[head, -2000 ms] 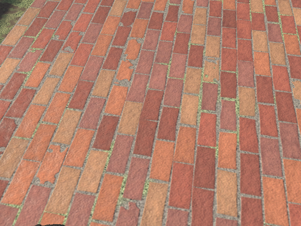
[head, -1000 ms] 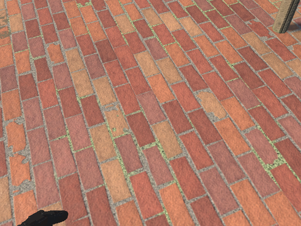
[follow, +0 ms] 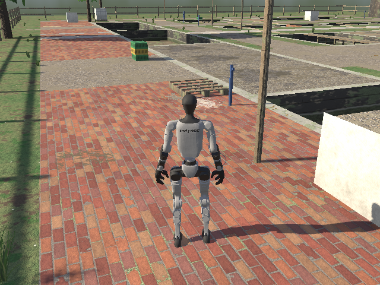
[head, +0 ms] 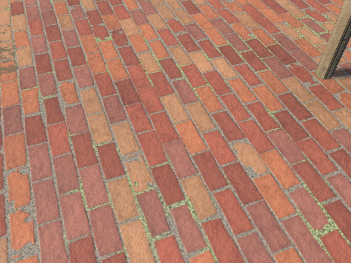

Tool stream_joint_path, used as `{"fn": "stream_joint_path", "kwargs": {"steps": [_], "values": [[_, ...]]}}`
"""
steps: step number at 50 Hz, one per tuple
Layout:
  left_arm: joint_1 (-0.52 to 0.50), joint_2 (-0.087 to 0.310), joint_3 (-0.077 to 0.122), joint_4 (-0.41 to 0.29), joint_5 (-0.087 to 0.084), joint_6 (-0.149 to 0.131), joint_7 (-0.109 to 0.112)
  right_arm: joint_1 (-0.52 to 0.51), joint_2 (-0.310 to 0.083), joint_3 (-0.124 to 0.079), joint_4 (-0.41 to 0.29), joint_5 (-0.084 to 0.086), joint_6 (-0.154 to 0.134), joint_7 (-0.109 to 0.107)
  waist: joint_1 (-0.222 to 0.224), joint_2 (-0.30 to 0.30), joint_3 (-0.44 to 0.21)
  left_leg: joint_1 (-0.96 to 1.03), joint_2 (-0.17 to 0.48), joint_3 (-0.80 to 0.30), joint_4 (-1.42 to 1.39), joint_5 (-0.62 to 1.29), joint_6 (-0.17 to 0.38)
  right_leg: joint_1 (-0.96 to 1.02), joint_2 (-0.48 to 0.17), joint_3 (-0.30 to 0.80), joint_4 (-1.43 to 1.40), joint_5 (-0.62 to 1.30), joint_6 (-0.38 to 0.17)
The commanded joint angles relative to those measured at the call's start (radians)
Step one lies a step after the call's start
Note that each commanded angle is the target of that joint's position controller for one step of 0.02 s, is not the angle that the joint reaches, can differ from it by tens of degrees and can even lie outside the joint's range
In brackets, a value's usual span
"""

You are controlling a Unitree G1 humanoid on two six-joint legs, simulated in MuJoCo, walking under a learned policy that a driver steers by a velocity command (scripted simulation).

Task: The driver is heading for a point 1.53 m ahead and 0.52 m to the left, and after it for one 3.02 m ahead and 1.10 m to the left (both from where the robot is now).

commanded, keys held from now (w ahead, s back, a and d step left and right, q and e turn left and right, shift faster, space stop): no key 0.70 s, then w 0.30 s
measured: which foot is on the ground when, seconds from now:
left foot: down 0.00-1.00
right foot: down 0.00-0.76, up 0.78-0.98, down 1.00-1.00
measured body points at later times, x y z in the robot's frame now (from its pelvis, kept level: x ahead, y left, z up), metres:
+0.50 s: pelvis +0.00 +0.00 +0.00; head +0.01 +0.01 +0.45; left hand +0.02 +0.25 -0.16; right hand +0.01 -0.24 -0.15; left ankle -0.03 +0.11 -0.74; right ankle +0.02 -0.15 -0.74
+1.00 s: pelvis +0.06 -0.04 -0.01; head +0.06 -0.06 +0.44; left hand +0.10 +0.23 -0.14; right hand +0.02 -0.30 -0.16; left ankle -0.03 +0.10 -0.74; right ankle +0.07 -0.14 -0.74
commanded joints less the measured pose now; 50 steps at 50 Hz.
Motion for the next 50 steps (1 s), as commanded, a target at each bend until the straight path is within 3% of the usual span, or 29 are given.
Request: {"fn": "stream_joint_path", "kwargs": {"steps": [1,16,35,36,37,38,39,40,41,43,44,46,48,49,50], "values": [[0.01,0.105,0.015,-0.008,0.0,-0.008,0.004,0.028,-0.107,-0.018,-0.02,0.0,-0.007,-0.005,0.002,0.013,-0.017,-0.086,0.049,-0.049,-0.111,0.172,0.013,0.074,-0.01,0.006,-0.041,0.184,-0.03],[0.034,0.089,-0.002,0.069,-0.002,-0.009,0.005,0.094,-0.086,-0.011,0.013,0.001,-0.004,-0.01,0.003,0.009,0.003,-0.091,0.041,-0.047,-0.124,0.138,0.015,0.051,-0.008,-0.005,-0.055,0.145,-0.025],[0.081,0.07,-0.016,0.101,-0.004,-0.01,0.008,0.163,-0.06,-0.007,0.027,0.003,-0.004,-0.012,0.004,0.009,0.015,-0.093,0.036,-0.043,-0.123,0.146,0.016,0.034,-0.006,-0.01,-0.056,0.137,-0.024],[0.099,0.057,-0.019,0.11,-0.004,-0.009,0.009,0.181,-0.054,-0.007,0.036,0.003,-0.002,-0.014,0.004,0.017,-0.007,-0.084,0.03,-0.041,-0.136,0.041,0.02,0.042,0.009,-0.028,-0.047,0.056,-0.024],[0.1,0.055,-0.018,0.111,-0.008,-0.008,0.01,0.189,-0.073,-0.014,0.037,0.01,0.001,-0.018,-0.002,0.036,0.006,-0.093,0.032,-0.058,-0.155,-0.139,0.038,0.014,0.04,-0.062,-0.005,-0.073,-0.028],[0.092,0.058,-0.015,0.104,-0.012,-0.011,0.011,0.189,-0.11,-0.027,0.03,0.018,0.004,-0.022,-0.009,0.077,0.034,-0.111,0.065,-0.113,-0.188,-0.331,0.071,-0.044,0.07,-0.101,0.064,-0.209,-0.033],[0.062,0.058,-0.015,0.085,-0.011,-0.02,0.008,0.21,-0.138,-0.037,0.025,0.024,0.002,-0.024,-0.026,0.123,0.074,-0.113,0.141,-0.219,-0.248,-0.488,0.116,-0.138,0.078,-0.118,0.153,-0.259,-0.04],[0.031,0.047,-0.018,0.061,-0.01,-0.035,0.0,0.227,-0.175,-0.051,0.021,0.029,-0.005,-0.025,-0.04,0.181,0.108,-0.115,0.248,-0.355,-0.311,-0.568,0.174,-0.21,0.052,-0.111,0.267,-0.236,-0.052],[0.004,0.042,-0.019,0.042,-0.015,-0.052,-0.01,0.231,-0.188,-0.06,0.017,0.028,-0.015,-0.026,-0.046,0.196,0.144,-0.129,0.328,-0.454,-0.355,-0.559,0.224,-0.272,0.006,-0.073,0.364,-0.225,-0.069],[-0.018,0.053,-0.012,0.017,-0.03,-0.08,-0.029,0.214,-0.155,-0.059,0.001,0.018,-0.037,-0.022,-0.033,0.159,0.17,-0.04,0.371,-0.484,-0.357,-0.424,0.241,-0.417,-0.058,-0.017,0.459,-0.298,-0.097],[-0.015,0.057,-0.01,0.009,-0.035,-0.094,-0.036,0.194,-0.146,-0.059,-0.011,0.028,-0.043,-0.02,-0.02,0.134,0.157,-0.006,0.352,-0.436,-0.341,-0.35,0.215,-0.417,-0.075,-0.01,0.397,-0.289,-0.109],[0.013,0.051,-0.006,0.018,-0.037,-0.112,-0.045,0.155,-0.154,-0.063,-0.029,0.042,-0.044,-0.015,0.006,0.111,0.108,-0.046,0.264,-0.28,-0.292,-0.217,0.16,-0.239,-0.04,-0.073,0.192,-0.21,-0.11],[0.176,0.044,0.008,0.091,-0.033,-0.111,-0.049,0.146,-0.161,-0.063,-0.035,0.045,-0.035,-0.009,0.07,0.091,0.047,-0.211,0.182,-0.171,-0.18,-0.185,0.137,0.093,0.057,-0.168,0.056,-0.014,-0.08],[0.266,0.056,0.019,0.12,-0.03,-0.105,-0.048,0.132,-0.148,-0.057,-0.044,0.041,-0.038,-0.007,0.108,0.059,0.028,-0.277,0.143,-0.129,-0.073,-0.108,0.118,0.206,0.062,-0.148,0.028,-0.013,-0.078],[0.383,0.123,0.038,0.13,-0.025,-0.106,-0.04,0.099,-0.085,-0.038,-0.064,0.03,-0.045,0.001,0.156,-0.129,-0.008,-0.39,0.054,-0.012,0.264,-0.039,0.056,0.316,-0.121,0.124,-0.11,-0.136,-0.133]]}}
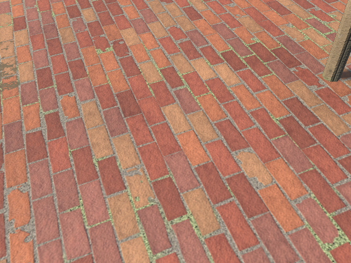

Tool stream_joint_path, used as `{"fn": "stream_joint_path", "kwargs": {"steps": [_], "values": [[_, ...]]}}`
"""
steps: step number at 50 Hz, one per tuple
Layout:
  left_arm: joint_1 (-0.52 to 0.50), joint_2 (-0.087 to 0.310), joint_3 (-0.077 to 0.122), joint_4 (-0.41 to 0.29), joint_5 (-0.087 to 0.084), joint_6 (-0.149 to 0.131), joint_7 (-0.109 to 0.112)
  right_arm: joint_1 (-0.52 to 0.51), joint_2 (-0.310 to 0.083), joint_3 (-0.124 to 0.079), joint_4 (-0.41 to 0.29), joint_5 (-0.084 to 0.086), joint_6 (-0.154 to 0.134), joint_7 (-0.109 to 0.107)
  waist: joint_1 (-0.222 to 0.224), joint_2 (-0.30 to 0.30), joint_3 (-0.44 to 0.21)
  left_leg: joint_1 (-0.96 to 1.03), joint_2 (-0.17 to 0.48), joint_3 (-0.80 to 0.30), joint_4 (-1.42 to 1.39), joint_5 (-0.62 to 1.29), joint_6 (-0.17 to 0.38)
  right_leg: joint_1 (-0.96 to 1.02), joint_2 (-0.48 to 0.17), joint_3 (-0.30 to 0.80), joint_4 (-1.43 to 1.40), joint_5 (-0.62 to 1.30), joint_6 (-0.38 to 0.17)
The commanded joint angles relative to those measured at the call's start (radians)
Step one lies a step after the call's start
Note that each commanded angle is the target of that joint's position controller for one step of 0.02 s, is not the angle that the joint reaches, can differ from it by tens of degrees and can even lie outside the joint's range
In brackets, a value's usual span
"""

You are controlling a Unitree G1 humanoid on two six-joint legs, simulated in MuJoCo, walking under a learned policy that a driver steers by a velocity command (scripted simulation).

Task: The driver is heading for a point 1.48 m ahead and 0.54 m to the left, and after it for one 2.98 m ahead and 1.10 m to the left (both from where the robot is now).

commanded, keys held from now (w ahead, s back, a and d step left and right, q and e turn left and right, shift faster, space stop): w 0.14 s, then w+q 0.86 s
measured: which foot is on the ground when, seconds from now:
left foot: down 0.00-0.00, up 0.02-0.46, down 0.48-0.98, up 1.00-1.00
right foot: down 0.00-0.50, up 0.52-0.94, down 0.96-1.00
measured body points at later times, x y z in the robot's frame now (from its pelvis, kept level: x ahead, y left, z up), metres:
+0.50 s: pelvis +0.25 +0.02 -0.02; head +0.29 +0.02 +0.43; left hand +0.14 +0.26 -0.16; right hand +0.49 -0.18 -0.12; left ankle +0.37 +0.11 -0.73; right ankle +0.02 -0.11 -0.71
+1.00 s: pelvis +0.55 +0.04 -0.01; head +0.58 +0.05 +0.44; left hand +0.66 +0.35 -0.08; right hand +0.69 -0.21 -0.13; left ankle +0.38 +0.10 -0.71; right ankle +0.69 -0.02 -0.73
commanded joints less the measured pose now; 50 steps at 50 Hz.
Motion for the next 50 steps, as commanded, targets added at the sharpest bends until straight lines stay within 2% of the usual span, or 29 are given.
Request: {"fn": "stream_joint_path", "kwargs": {"steps": [1,2,3,5,7,9,12,18,19,21,22,23,24,25,26,27,28,29,30,31,33,36,39,42,45,47,48,49,50], "values": [[0.43,0.239,0.054,0.067,0.009,-0.01,-0.004,-0.114,0.01,0.014,-0.126,-0.009,-0.041,0.006,0.165,-0.386,-0.016,-0.624,-0.102,0.029,0.526,-0.14,0.031,0.498,-0.357,0.711,-0.387,-0.21,-0.205],[0.356,0.186,0.032,0.059,0.025,-0.029,-0.009,-0.128,-0.028,0.005,-0.136,0.016,-0.057,0.007,0.12,-0.256,0.031,-0.706,-0.041,-0.093,0.717,-0.132,0.054,0.429,-0.409,0.819,-0.419,-0.353,-0.247],[0.252,0.134,0.016,0.022,0.021,-0.041,-0.013,-0.162,-0.056,0.001,-0.15,0.029,-0.071,0.016,0.087,-0.174,0.109,-0.769,0.014,-0.112,0.765,-0.021,0.082,0.369,-0.376,0.704,-0.415,-0.35,-0.215],[0.135,0.093,-0.004,-0.022,0.021,-0.043,-0.026,-0.168,-0.087,-0.016,-0.138,0.004,-0.082,0.019,0.039,-0.111,0.132,-0.721,0.08,-0.083,0.68,0.158,0.09,0.293,-0.278,0.458,-0.426,-0.101,-0.146],[0.167,0.057,-0.017,-0.018,0.028,-0.031,-0.023,-0.169,-0.086,-0.026,-0.131,-0.004,-0.071,0.029,0.032,-0.133,0.115,-0.634,0.098,-0.046,0.588,0.232,0.072,0.265,-0.203,0.287,-0.431,0.128,-0.107],[0.219,0.08,-0.015,-0.007,0.034,-0.025,-0.007,-0.197,-0.049,-0.021,-0.135,-0.004,-0.053,0.037,0.037,-0.119,0.11,-0.653,0.095,-0.018,0.546,0.279,0.044,0.283,-0.188,0.194,-0.431,0.297,-0.111],[0.223,0.105,-0.012,-0.018,0.043,-0.02,0.012,-0.334,-0.015,-0.007,-0.195,-0.003,-0.044,0.041,0.056,-0.095,0.137,-0.666,0.077,-0.015,0.366,0.376,0.025,0.25,-0.182,0.103,-0.457,0.368,-0.11],[0.27,0.123,-0.004,-0.023,0.029,-0.016,0.023,-0.518,-0.005,0.01,-0.28,0.001,-0.046,0.075,0.086,-0.088,0.173,-0.583,0.027,0.046,0.108,0.471,0.068,0.314,-0.214,-0.033,-0.468,0.455,-0.094],[0.267,0.127,-0.002,-0.026,0.028,-0.011,0.023,-0.53,-0.009,0.009,-0.292,0.001,-0.049,0.083,0.077,-0.091,0.169,-0.572,0.017,0.056,0.088,0.45,0.084,0.351,-0.225,-0.05,-0.439,0.536,-0.088],[0.238,0.157,0.007,-0.045,0.031,-0.001,0.029,-0.503,-0.038,-0.005,-0.304,-0.002,-0.053,0.095,0.033,-0.126,0.111,-0.481,-0.036,0.105,0.088,0.371,0.122,0.42,-0.24,-0.084,-0.316,0.902,-0.07],[0.223,0.174,0.013,-0.058,0.034,0.009,0.035,-0.444,-0.066,-0.02,-0.296,-0.002,-0.052,0.098,-0.007,-0.154,0.057,-0.406,-0.071,0.13,0.104,0.319,0.141,0.45,-0.244,-0.097,-0.205,1.09,-0.059],[0.201,0.19,0.018,-0.074,0.04,0.021,0.039,-0.316,-0.109,-0.044,-0.268,0.001,-0.049,0.099,-0.075,-0.178,-0.021,-0.254,-0.108,0.142,0.099,0.293,0.163,0.434,-0.239,-0.109,-0.027,1.196,-0.046],[0.177,0.197,0.017,-0.096,0.038,0.024,0.039,-0.159,-0.166,-0.075,-0.229,0.002,-0.043,0.092,-0.158,-0.161,-0.105,-0.003,-0.117,0.101,0.042,0.33,0.199,0.307,-0.206,-0.119,0.207,1.125,-0.018],[0.188,0.156,0.001,-0.131,0.056,0.008,0.033,-0.018,-0.25,-0.098,-0.206,-0.006,-0.027,0.068,-0.173,0.012,-0.222,0.305,0.087,-0.226,0.037,0.29,0.265,0.022,-0.126,-0.119,0.556,0.623,0.014],[0.275,0.022,-0.039,-0.165,0.037,-0.035,0.004,-0.042,-0.276,-0.095,-0.229,-0.018,-0.031,0.068,-0.067,0.221,-0.366,0.573,0.333,-0.847,-0.164,0.1,0.482,-0.357,0.098,0.048,0.907,-0.237,0.056],[0.149,0.122,-0.012,-0.193,0.003,-0.081,-0.011,-0.047,-0.196,-0.077,-0.216,-0.024,-0.036,0.063,-0.116,0.109,-0.313,0.531,0.286,-0.811,-0.241,0.079,0.411,-0.461,0.036,0.211,0.96,-0.207,0.013],[0.063,0.16,-0.003,-0.234,-0.021,-0.096,-0.012,-0.104,-0.15,-0.066,-0.226,-0.022,-0.045,0.06,-0.093,0.062,-0.172,0.391,0.25,-0.636,-0.248,0.148,0.36,-0.5,-0.012,0.189,0.908,-0.126,-0.01],[0.036,0.157,0.002,-0.238,-0.01,-0.099,-0.001,-0.189,-0.127,-0.056,-0.246,-0.019,-0.057,0.067,-0.036,-0.079,-0.083,0.206,0.203,-0.516,-0.27,0.268,0.329,-0.451,-0.055,0.178,0.814,-0.063,-0.009],[0.041,0.167,0.016,-0.236,0.007,-0.087,0.01,-0.247,-0.102,-0.048,-0.265,-0.022,-0.062,0.069,0.006,-0.105,-0.046,0.076,0.163,-0.426,-0.284,0.353,0.306,-0.381,-0.086,0.171,0.729,-0.032,0.002],[0.063,0.159,0.02,-0.244,0.015,-0.069,0.011,-0.27,-0.096,-0.043,-0.277,-0.029,-0.061,0.066,0.038,-0.08,-0.028,-0.018,0.139,-0.384,-0.305,0.392,0.304,-0.318,-0.104,0.174,0.693,-0.025,0.014],[0.061,0.13,0.021,-0.27,0.033,-0.044,0.015,-0.255,-0.112,-0.045,-0.276,-0.019,-0.06,0.055,0.059,-0.046,0.002,-0.129,0.117,-0.327,-0.333,0.438,0.309,-0.282,-0.117,0.15,0.585,-0.016,0.049],[-0.077,0.118,0.017,-0.333,0.05,-0.031,0.024,-0.194,-0.161,-0.058,-0.275,-0.019,-0.057,0.028,0.025,-0.012,0.04,-0.211,0.07,-0.259,-0.347,0.445,0.29,-0.295,-0.091,0.111,0.351,0.158,0.095],[-0.208,0.09,0.005,-0.374,0.042,-0.037,0.018,-0.133,-0.171,-0.063,-0.272,-0.009,-0.045,0.017,-0.032,0.015,0.04,-0.218,0.022,-0.226,-0.312,0.371,0.23,-0.228,-0.03,0.098,0.078,0.366,0.096],[-0.278,0.111,0.007,-0.411,0.023,-0.043,0.006,-0.08,-0.167,-0.063,-0.26,-0.002,-0.036,0.015,-0.063,0.044,0.022,-0.15,0.051,-0.289,-0.264,0.314,0.209,-0.194,0.001,0.113,-0.023,0.405,0.094],[-0.278,0.16,0.023,-0.429,0.017,-0.058,-0.009,-0.069,-0.161,-0.063,-0.266,-0.003,-0.025,0.007,-0.043,0.064,0.003,-0.03,0.096,-0.391,-0.163,0.294,0.191,-0.172,0.008,0.145,-0.091,0.294,0.066],[-0.167,0.187,0.038,-0.406,0.018,-0.071,-0.01,-0.091,-0.148,-0.059,-0.283,-0.01,-0.019,0.004,0.025,0.087,-0.033,-0.021,0.074,-0.411,-0.061,0.353,0.162,-0.022,0.012,0.124,-0.145,0.24,0.023],[-0.039,0.226,0.054,-0.387,0.033,-0.077,-0.004,-0.103,-0.103,-0.042,-0.301,-0.018,-0.023,0.009,0.086,0.056,-0.138,-0.085,0.021,-0.361,0.122,0.357,0.13,0.192,-0.071,0.186,-0.128,0.226,-0.029],[0.11,0.309,0.075,-0.374,0.054,-0.072,0.004,-0.029,-0.042,-0.024,-0.324,-0.011,-0.031,0.012,0.099,-0.134,-0.298,-0.358,-0.102,-0.225,0.453,0.146,0.058,0.563,-0.294,0.481,-0.133,0.136,-0.148],[0.164,0.303,0.079,-0.341,0.037,-0.055,-0.004,0.043,-0.057,-0.016,-0.344,0.008,-0.038,0.014,0.073,-0.391,-0.362,-0.605,-0.114,-0.168,0.68,-0.2,0.035,0.692,-0.436,0.849,-0.23,-0.095,-0.236]]}}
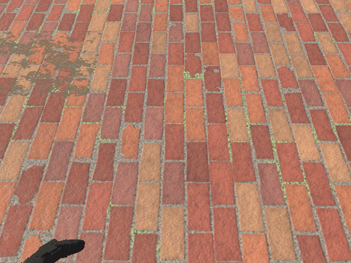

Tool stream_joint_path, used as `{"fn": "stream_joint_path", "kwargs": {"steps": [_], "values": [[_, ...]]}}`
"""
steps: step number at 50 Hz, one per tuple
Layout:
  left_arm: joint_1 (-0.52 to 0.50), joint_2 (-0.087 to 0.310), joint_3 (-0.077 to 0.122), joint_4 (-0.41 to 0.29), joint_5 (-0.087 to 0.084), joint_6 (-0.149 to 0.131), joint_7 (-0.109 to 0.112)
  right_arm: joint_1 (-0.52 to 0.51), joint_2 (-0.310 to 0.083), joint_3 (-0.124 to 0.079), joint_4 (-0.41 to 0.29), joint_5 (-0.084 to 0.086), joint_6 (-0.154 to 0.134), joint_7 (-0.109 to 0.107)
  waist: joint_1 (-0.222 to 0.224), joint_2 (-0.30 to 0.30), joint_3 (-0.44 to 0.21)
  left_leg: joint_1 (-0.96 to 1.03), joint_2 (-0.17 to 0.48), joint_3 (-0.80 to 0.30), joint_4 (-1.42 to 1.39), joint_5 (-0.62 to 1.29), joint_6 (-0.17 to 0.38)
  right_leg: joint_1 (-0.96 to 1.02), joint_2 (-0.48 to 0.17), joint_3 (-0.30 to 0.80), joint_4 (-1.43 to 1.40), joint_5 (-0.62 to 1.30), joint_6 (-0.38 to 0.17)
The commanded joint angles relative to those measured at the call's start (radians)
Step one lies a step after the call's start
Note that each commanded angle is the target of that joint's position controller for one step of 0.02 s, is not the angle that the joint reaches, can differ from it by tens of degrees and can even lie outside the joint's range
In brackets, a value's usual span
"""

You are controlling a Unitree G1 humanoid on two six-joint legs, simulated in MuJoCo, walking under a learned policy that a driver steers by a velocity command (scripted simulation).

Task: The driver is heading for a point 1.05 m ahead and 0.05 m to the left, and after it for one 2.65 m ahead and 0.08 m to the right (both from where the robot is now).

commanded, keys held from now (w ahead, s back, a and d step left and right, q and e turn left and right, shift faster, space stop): w+q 0.36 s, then w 0.28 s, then w+e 0.36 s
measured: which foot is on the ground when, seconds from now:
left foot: up 0.00-0.48, down 0.50-1.00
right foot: down 0.00-0.50, up 0.52-1.00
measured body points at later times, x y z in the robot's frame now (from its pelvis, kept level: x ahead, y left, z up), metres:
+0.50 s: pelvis +0.26 +0.05 -0.01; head +0.29 +0.07 +0.44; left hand +0.17 +0.33 -0.14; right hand +0.55 -0.10 -0.07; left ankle +0.34 +0.17 -0.73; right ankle +0.11 -0.12 -0.71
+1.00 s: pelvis +0.53 +0.12 +0.00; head +0.56 +0.12 +0.45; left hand +0.66 +0.39 -0.10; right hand +0.63 -0.16 -0.12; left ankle +0.34 +0.18 -0.72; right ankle +0.71 +0.04 -0.71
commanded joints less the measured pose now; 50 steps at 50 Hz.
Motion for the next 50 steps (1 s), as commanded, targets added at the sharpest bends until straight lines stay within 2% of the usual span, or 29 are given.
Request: {"fn": "stream_joint_path", "kwargs": {"steps": [1,2,3,4,5,7,10,12,15,18,20,22,23,24,25,26,27,28,29,30,31,34,37,40,42,45,47,48,50], "values": [[0.312,0.173,0.063,-0.003,-0.007,0.011,0.004,0.048,-0.122,-0.005,-0.104,0.023,-0.024,0.003,0.149,-0.223,-0.252,-0.631,0.084,0.016,0.561,-0.056,-0.014,0.762,-0.452,0.696,-0.203,-0.43,-0.226],[0.263,0.135,0.051,-0.015,-0.007,0.021,0.006,-0.038,-0.142,-0.013,-0.119,0.014,-0.016,0.002,0.155,-0.129,-0.14,-0.638,0.12,0.055,0.579,0.033,-0.02,0.631,-0.407,0.533,-0.212,-0.36,-0.182],[0.213,0.12,0.043,-0.015,-0.001,0.027,0.005,-0.078,-0.126,-0.014,-0.131,0.002,-0.012,0.002,0.132,-0.081,-0.063,-0.604,0.15,0.071,0.539,0.1,-0.026,0.5,-0.359,0.414,-0.242,-0.236,-0.167],[0.184,0.1,0.036,-0.011,0.003,0.028,0.005,-0.089,-0.111,-0.018,-0.138,-0.004,-0.008,0.005,0.108,-0.095,-0.024,-0.572,0.181,0.071,0.493,0.143,-0.027,0.421,-0.323,0.328,-0.269,-0.151,-0.157],[0.173,0.099,0.036,-0.005,0.007,0.027,0.003,-0.078,-0.089,-0.018,-0.141,0.002,-0.001,0.01,0.09,-0.119,-0.007,-0.529,0.2,0.084,0.468,0.165,-0.028,0.363,-0.296,0.257,-0.297,-0.106,-0.149],[0.179,0.108,0.043,0.009,0.0,0.018,-0.001,-0.081,-0.052,-0.012,-0.155,0.006,0.011,0.014,0.083,-0.124,0.0,-0.522,0.212,0.107,0.437,0.202,-0.036,0.333,-0.282,0.161,-0.336,-0.016,-0.165],[0.198,0.14,0.057,0.029,-0.002,0.014,0.001,-0.131,-0.041,-0.009,-0.19,-0.002,0.016,0.016,0.086,-0.09,0.006,-0.574,0.223,0.104,0.329,0.299,-0.052,0.364,-0.293,0.065,-0.356,0.115,-0.184],[0.203,0.154,0.062,0.037,-0.002,0.021,0.004,-0.169,-0.034,-0.006,-0.204,0.0,0.011,0.025,0.096,-0.086,0.008,-0.571,0.221,0.12,0.218,0.396,-0.052,0.39,-0.281,-0.007,-0.357,0.162,-0.172],[0.228,0.174,0.066,0.049,-0.007,0.033,0.011,-0.271,-0.017,0.004,-0.235,-0.002,0.002,0.045,0.135,-0.08,0.034,-0.534,0.206,0.176,0.051,0.51,-0.042,0.41,-0.27,-0.095,-0.353,0.175,-0.15],[0.273,0.198,0.073,0.069,-0.019,0.049,0.013,-0.356,-0.013,0.008,-0.274,0.001,0.001,0.063,0.161,-0.076,0.066,-0.53,0.191,0.22,-0.043,0.488,-0.023,0.476,-0.297,-0.134,-0.336,0.189,-0.138],[0.3,0.209,0.076,0.086,-0.032,0.061,0.01,-0.386,-0.016,0.008,-0.299,0.001,0.0,0.071,0.156,-0.078,0.077,-0.506,0.169,0.24,-0.09,0.403,0.005,0.519,-0.32,-0.143,-0.303,0.272,-0.132],[0.298,0.238,0.081,0.092,-0.04,0.071,0.012,-0.348,-0.045,-0.006,-0.303,-0.005,0.001,0.073,0.109,-0.11,0.034,-0.388,0.11,0.283,-0.121,0.299,0.048,0.548,-0.328,-0.168,-0.198,0.573,-0.121],[0.291,0.25,0.082,0.095,-0.041,0.077,0.014,-0.258,-0.078,-0.025,-0.283,-0.009,0.002,0.07,0.046,-0.119,-0.025,-0.251,0.07,0.303,-0.156,0.291,0.074,0.543,-0.316,-0.19,-0.072,0.717,-0.108],[0.286,0.235,0.073,0.098,-0.041,0.081,0.018,-0.093,-0.125,-0.054,-0.233,-0.007,0.003,0.06,-0.043,-0.098,-0.113,0.0,0.031,0.313,-0.223,0.378,0.107,0.457,-0.281,-0.225,0.118,0.736,-0.081],[0.292,0.185,0.049,0.075,-0.015,0.074,0.02,0.074,-0.206,-0.081,-0.195,-0.011,0.011,0.04,-0.105,0.006,-0.225,0.331,0.182,0.097,-0.196,0.436,0.16,0.194,-0.237,-0.233,0.424,0.392,-0.038],[0.41,0.058,0.005,0.038,0.002,0.048,0.001,0.052,-0.304,-0.084,-0.192,-0.01,0.002,0.037,0.024,0.239,-0.352,0.613,0.45,-0.454,-0.294,0.303,0.344,-0.2,-0.052,-0.129,0.766,-0.5,0.014],[0.309,0.156,0.026,0.05,-0.04,0.02,-0.01,0.093,-0.209,-0.059,-0.201,-0.014,-0.005,0.04,-0.059,0.11,-0.406,0.597,0.474,-0.538,-0.398,0.246,0.336,-0.283,-0.06,0.048,0.865,-0.507,0.004],[0.21,0.184,0.036,0.013,-0.068,0.012,-0.012,0.039,-0.172,-0.045,-0.187,-0.018,-0.015,0.044,-0.055,0.092,-0.244,0.478,0.436,-0.36,-0.41,0.339,0.287,-0.352,-0.099,0.035,0.861,-0.422,-0.007],[0.188,0.17,0.031,0.011,-0.053,0.01,-0.005,-0.036,-0.143,-0.034,-0.189,-0.012,-0.019,0.044,-0.01,0.031,-0.159,0.324,0.39,-0.233,-0.417,0.427,0.249,-0.322,-0.145,0.029,0.784,-0.328,-0.012],[0.185,0.169,0.036,0.02,-0.028,0.015,0.001,-0.101,-0.107,-0.023,-0.195,-0.016,-0.021,0.045,0.028,0.022,-0.101,0.191,0.351,-0.143,-0.441,0.507,0.227,-0.266,-0.172,0.026,0.718,-0.276,-0.004],[0.22,0.166,0.038,0.029,-0.023,0.028,-0.001,-0.134,-0.083,-0.014,-0.201,-0.026,-0.026,0.045,0.066,0.041,-0.085,0.104,0.325,-0.092,-0.476,0.539,0.218,-0.196,-0.191,0.036,0.686,-0.235,-0.001],[0.264,0.119,0.032,0.047,-0.023,0.066,-0.002,-0.147,-0.095,-0.018,-0.178,-0.027,-0.049,0.042,0.105,0.033,-0.056,0.009,0.319,0.007,-0.563,0.589,0.229,-0.159,-0.197,0.028,0.614,-0.154,0.027],[0.191,0.101,0.027,0.027,-0.021,0.078,0.001,-0.116,-0.102,-0.02,-0.139,-0.034,-0.06,0.029,0.084,0.027,-0.003,0.011,0.302,0.111,-0.598,0.606,0.201,-0.232,-0.195,0.041,0.484,0.009,0.045],[0.115,0.084,0.02,0.008,-0.028,0.07,-0.012,-0.102,-0.11,-0.018,-0.117,-0.037,-0.061,0.02,0.047,0.03,0.028,0.024,0.275,0.213,-0.615,0.562,0.153,-0.212,-0.156,0.034,0.292,0.191,0.03],[0.052,0.071,0.014,-0.015,-0.03,0.066,-0.022,-0.078,-0.125,-0.021,-0.099,-0.034,-0.061,0.017,0.018,0.026,0.052,0.055,0.292,0.244,-0.627,0.538,0.139,-0.203,-0.134,0.012,0.198,0.246,0.017],[-0.01,0.068,0.01,-0.054,-0.03,0.064,-0.041,-0.04,-0.133,-0.026,-0.066,-0.025,-0.05,0.013,-0.008,0.017,0.077,0.183,0.334,0.27,-0.594,0.572,0.127,-0.257,-0.119,0.002,0.119,0.206,-0.009],[-0.03,0.073,0.011,-0.081,-0.028,0.064,-0.057,-0.034,-0.142,-0.031,-0.054,-0.018,-0.035,0.007,-0.006,0.023,0.076,0.265,0.361,0.283,-0.54,0.671,0.111,-0.281,-0.105,-0.019,0.094,0.116,-0.034],[-0.024,0.079,0.014,-0.091,-0.027,0.064,-0.063,-0.045,-0.151,-0.033,-0.055,-0.016,-0.026,0.003,0.007,0.033,0.064,0.29,0.367,0.296,-0.497,0.784,0.098,-0.26,-0.088,-0.041,0.086,0.062,-0.05],[0.06,0.119,0.034,-0.092,-0.024,0.071,-0.066,-0.071,-0.182,-0.041,-0.064,-0.016,-0.01,-0.011,0.062,0.076,-0.017,0.312,0.357,0.329,-0.333,1.144,0.067,-0.115,-0.019,-0.108,0.099,-0.049,-0.088]]}}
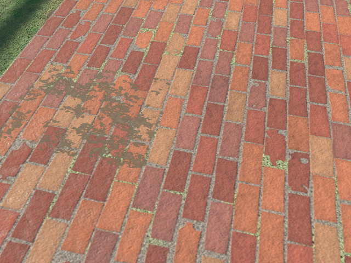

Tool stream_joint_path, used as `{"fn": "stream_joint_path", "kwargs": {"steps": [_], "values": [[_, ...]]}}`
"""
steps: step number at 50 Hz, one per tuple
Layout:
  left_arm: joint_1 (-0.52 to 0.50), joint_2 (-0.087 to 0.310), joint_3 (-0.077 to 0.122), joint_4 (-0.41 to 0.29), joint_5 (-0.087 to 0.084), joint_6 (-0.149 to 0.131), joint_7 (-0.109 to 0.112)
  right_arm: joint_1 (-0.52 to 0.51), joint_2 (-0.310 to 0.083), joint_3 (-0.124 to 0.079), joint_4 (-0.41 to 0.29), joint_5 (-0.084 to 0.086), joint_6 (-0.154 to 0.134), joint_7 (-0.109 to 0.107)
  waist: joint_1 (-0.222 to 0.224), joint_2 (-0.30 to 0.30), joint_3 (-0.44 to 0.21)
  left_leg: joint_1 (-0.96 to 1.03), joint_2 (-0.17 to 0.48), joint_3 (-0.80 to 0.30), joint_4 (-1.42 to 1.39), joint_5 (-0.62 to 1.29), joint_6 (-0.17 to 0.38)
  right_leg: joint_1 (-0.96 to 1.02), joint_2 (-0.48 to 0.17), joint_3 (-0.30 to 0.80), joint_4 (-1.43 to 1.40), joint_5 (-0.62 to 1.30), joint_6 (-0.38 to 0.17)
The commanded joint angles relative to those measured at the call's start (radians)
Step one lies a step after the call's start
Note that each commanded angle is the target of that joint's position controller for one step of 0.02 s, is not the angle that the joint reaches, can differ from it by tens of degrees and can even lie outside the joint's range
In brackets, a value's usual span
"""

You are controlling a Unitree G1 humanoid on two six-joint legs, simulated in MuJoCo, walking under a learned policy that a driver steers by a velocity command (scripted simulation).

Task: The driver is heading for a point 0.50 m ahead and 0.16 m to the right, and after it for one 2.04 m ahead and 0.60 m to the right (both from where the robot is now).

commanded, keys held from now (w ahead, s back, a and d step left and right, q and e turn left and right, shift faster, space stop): w+e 0.52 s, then e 0.32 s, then no key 0.16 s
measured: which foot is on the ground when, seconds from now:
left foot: down 0.00-0.06, up 0.08-0.50, down 0.52-0.98, up 1.00-1.00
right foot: up 0.00-0.02, down 0.04-0.52, up 0.54-0.96, down 0.98-1.00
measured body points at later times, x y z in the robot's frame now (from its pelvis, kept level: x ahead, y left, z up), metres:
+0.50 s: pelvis +0.29 -0.01 +0.00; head +0.32 -0.03 +0.45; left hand +0.43 +0.26 -0.10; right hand +0.44 -0.31 -0.07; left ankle +0.45 +0.07 -0.72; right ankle +0.16 -0.10 -0.72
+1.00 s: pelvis +0.45 -0.07 +0.00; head +0.48 -0.10 +0.45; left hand +0.77 +0.03 -0.07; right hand +0.37 -0.37 -0.12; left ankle +0.45 +0.08 -0.72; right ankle +0.45 -0.20 -0.73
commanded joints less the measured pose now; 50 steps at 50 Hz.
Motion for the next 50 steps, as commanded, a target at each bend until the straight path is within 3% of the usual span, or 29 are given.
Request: {"fn": "stream_joint_path", "kwargs": {"steps": [1,2,3,4,5,6,7,8,10,12,17,20,22,24,25,26,27,28,29,30,31,32,34,37,41,45,48,49,50], "values": [[0.101,0.159,0.061,-0.068,0.002,-0.009,-0.003,-0.038,-0.198,-0.048,-0.056,0.005,0.017,-0.023,0.119,0.129,-0.087,-0.005,0.262,-0.003,0.329,1.16,0.089,0.206,0.098,-0.081,-0.022,-0.1,-0.068],[0.256,0.223,0.092,-0.039,0.001,-0.005,0.011,-0.031,-0.182,-0.038,-0.067,0.001,0.016,-0.031,0.193,0.08,-0.177,-0.177,0.222,0.012,0.581,1.014,0.05,0.486,0.072,0.01,-0.048,-0.04,-0.115],[0.329,0.341,0.121,-0.037,0.001,-0.004,0.024,0.079,-0.061,0.002,-0.115,-0.025,-0.009,-0.018,0.135,-0.17,-0.309,-0.623,0.06,-0.011,0.989,0.319,-0.022,0.9,-0.198,0.511,-0.066,-0.11,-0.299],[0.351,0.289,0.101,-0.048,-0.004,-0.01,0.022,0.04,-0.074,0.013,-0.114,-0.02,-0.048,0.002,0.16,-0.155,-0.441,-0.81,-0.047,-0.223,1.146,-0.175,-0.023,1.04,-0.292,0.879,-0.243,-0.197,-0.373],[0.326,0.231,0.083,-0.047,0.004,-0.01,0.024,-0.058,-0.136,-0.005,-0.14,0.023,-0.072,0.019,0.185,-0.092,-0.326,-0.91,0.021,-0.282,1.175,-0.113,0.002,0.979,-0.264,0.738,-0.269,-0.228,-0.308],[0.266,0.204,0.076,-0.057,0.001,-0.01,0.027,-0.11,-0.131,0.002,-0.157,0.027,-0.084,0.021,0.158,-0.019,-0.206,-0.914,0.066,-0.262,1.1,-0.028,0.016,0.824,-0.225,0.604,-0.276,-0.185,-0.27],[0.197,0.178,0.067,-0.073,0.0,-0.007,0.029,-0.13,-0.128,-0.001,-0.157,0.006,-0.085,0.014,0.114,0.045,-0.118,-0.871,0.103,-0.246,1.001,0.023,0.013,0.661,-0.185,0.504,-0.291,-0.095,-0.244],[0.151,0.153,0.057,-0.092,0.011,-0.006,0.033,-0.121,-0.138,-0.01,-0.156,-0.009,-0.075,0.008,0.075,0.031,-0.081,-0.794,0.13,-0.245,0.937,0.058,0.004,0.54,-0.156,0.44,-0.316,-0.006,-0.234],[0.117,0.153,0.057,-0.111,0.015,-0.006,0.039,-0.082,-0.121,-0.012,-0.154,-0.018,-0.049,0.004,0.037,-0.005,-0.066,-0.72,0.137,-0.231,0.871,0.087,-0.024,0.42,-0.12,0.388,-0.354,0.078,-0.243],[0.127,0.176,0.064,-0.107,0.011,-0.011,0.05,-0.093,-0.099,-0.005,-0.158,-0.023,-0.033,-0.002,0.032,-0.009,-0.052,-0.706,0.129,-0.211,0.778,0.144,-0.056,0.352,-0.097,0.324,-0.366,0.144,-0.242],[0.19,0.194,0.071,-0.085,-0.004,0.004,0.073,-0.279,-0.058,0.015,-0.197,-0.015,-0.04,0.005,0.107,-0.047,-0.028,-0.637,0.064,-0.199,0.397,0.445,-0.084,0.322,-0.033,0.269,-0.338,0.006,-0.171],[0.235,0.198,0.074,-0.07,-0.01,0.015,0.076,-0.339,-0.084,0.007,-0.215,0.001,-0.054,0.019,0.13,-0.061,-0.027,-0.601,0.035,-0.218,0.292,0.458,-0.075,0.377,-0.062,0.347,-0.29,-0.065,-0.158],[0.239,0.191,0.073,-0.069,-0.009,0.021,0.079,-0.329,-0.113,-0.006,-0.217,0.004,-0.064,0.027,0.114,-0.075,-0.029,-0.571,0.029,-0.236,0.245,0.398,-0.053,0.43,-0.085,0.417,-0.235,-0.098,-0.143],[0.211,0.179,0.072,-0.079,-0.006,0.026,0.079,-0.248,-0.133,-0.021,-0.198,0.006,-0.074,0.027,0.06,-0.1,-0.04,-0.463,0.027,-0.224,0.199,0.346,-0.015,0.437,-0.078,0.453,-0.162,-0.091,-0.115],[0.205,0.145,0.061,-0.087,-0.002,0.024,0.078,-0.162,-0.156,-0.035,-0.18,-0.002,-0.079,0.021,0.017,-0.091,-0.09,-0.319,0.055,-0.231,0.179,0.34,0.017,0.406,-0.034,0.425,-0.066,-0.072,-0.084],[0.208,0.082,0.038,-0.106,0.01,0.02,0.074,-0.023,-0.21,-0.05,-0.171,-0.02,-0.082,0.012,-0.041,0.016,-0.213,-0.083,0.22,-0.385,0.186,0.276,0.081,0.299,0.03,0.338,0.198,-0.177,-0.044],[0.333,0.034,0.022,-0.144,-0.013,0.012,0.076,0.048,-0.298,-0.071,-0.14,-0.039,-0.067,0.013,0.022,0.363,-0.309,0.197,0.442,-0.834,0.106,0.177,0.249,-0.043,0.169,0.198,0.521,-0.561,0.025],[0.337,0.142,0.041,-0.12,-0.016,0.012,0.081,0.027,-0.209,-0.053,-0.155,-0.018,-0.061,0.018,0.008,0.295,-0.261,0.174,0.466,-0.918,0.081,0.135,0.254,-0.163,0.094,0.22,0.669,-0.578,0.05],[0.244,0.199,0.059,-0.127,-0.007,0.022,0.083,-0.017,-0.146,-0.035,-0.171,-0.017,-0.054,0.012,-0.013,0.191,-0.161,0.072,0.427,-0.738,0.1,0.3,0.218,-0.174,0.067,0.213,0.721,-0.503,0.069],[0.193,0.199,0.065,-0.138,0.004,0.033,0.086,-0.068,-0.121,-0.023,-0.181,-0.025,-0.045,0.011,0.003,0.117,-0.115,-0.033,0.385,-0.58,0.116,0.53,0.196,-0.135,0.04,0.181,0.718,-0.454,0.086],[0.168,0.195,0.071,-0.15,0.012,0.041,0.087,-0.105,-0.099,-0.016,-0.175,-0.023,-0.036,0.01,0.023,0.108,-0.078,-0.116,0.344,-0.471,0.121,0.703,0.187,-0.112,0.019,0.167,0.684,-0.435,0.099],[0.178,0.176,0.073,-0.153,0.006,0.052,0.082,-0.122,-0.093,-0.012,-0.167,-0.024,-0.033,0.009,0.049,0.138,-0.065,-0.18,0.313,-0.39,0.11,0.765,0.172,-0.065,-0.007,0.153,0.648,-0.423,0.102],[0.186,0.122,0.061,-0.158,-0.007,0.072,0.08,-0.141,-0.108,-0.017,-0.148,-0.024,-0.031,0.007,0.063,0.18,-0.05,-0.246,0.282,-0.293,0.062,0.798,0.186,-0.027,-0.006,0.101,0.576,-0.393,0.115],[0.136,0.096,0.052,-0.183,0.0,0.089,0.077,-0.157,-0.158,-0.035,-0.124,-0.018,-0.015,-0.008,0.061,0.162,-0.072,-0.227,0.317,-0.229,0.029,0.829,0.216,-0.03,-0.022,0.083,0.445,-0.291,0.128],[0.071,0.095,0.052,-0.197,0.004,0.087,0.054,-0.191,-0.172,-0.037,-0.106,-0.005,0.011,-0.02,0.045,0.152,-0.085,-0.228,0.301,-0.105,0.025,0.746,0.188,0.072,-0.022,0.042,0.244,-0.111,0.107],[-0.001,0.105,0.06,-0.233,0.007,0.088,0.033,-0.161,-0.2,-0.045,-0.075,0.018,0.023,-0.008,0.024,0.148,-0.066,-0.191,0.317,-0.093,0.089,0.708,0.171,0.141,0.008,0.012,0.086,-0.158,0.065],[0.074,0.129,0.078,-0.217,0.012,0.08,0.035,-0.167,-0.19,-0.04,-0.059,0.039,0.027,-0.003,0.077,0.121,-0.093,-0.199,0.275,-0.063,0.272,0.712,0.113,0.324,0.067,-0.019,-0.16,-0.039,0.004],[0.129,0.2,0.098,-0.21,0.019,0.078,0.049,-0.113,-0.156,-0.028,-0.048,0.019,0.02,-0.001,0.087,0.025,-0.15,-0.294,0.21,-0.015,0.424,0.58,0.047,0.506,0.0,0.075,-0.189,0.295,-0.036],[0.157,0.294,0.108,-0.233,0.043,0.078,0.071,-0.082,-0.086,0.004,-0.084,-0.038,0.012,0.01,0.064,-0.226,-0.236,-0.605,0.098,0.011,0.733,-0.058,-0.04,0.781,-0.284,0.407,-0.105,0.79,-0.195]]}}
